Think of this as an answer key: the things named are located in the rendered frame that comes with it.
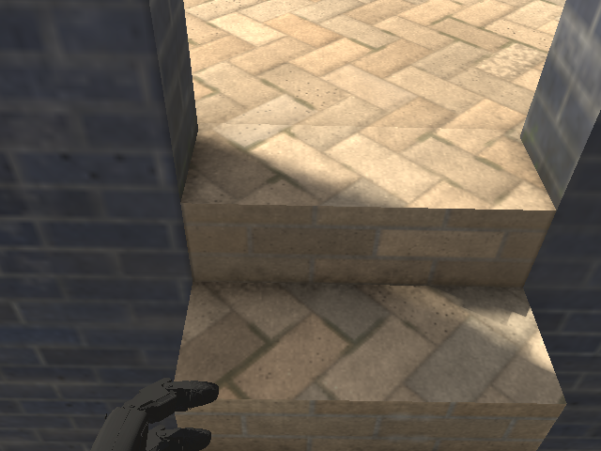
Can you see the left robot hand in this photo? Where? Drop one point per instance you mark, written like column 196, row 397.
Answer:
column 126, row 428

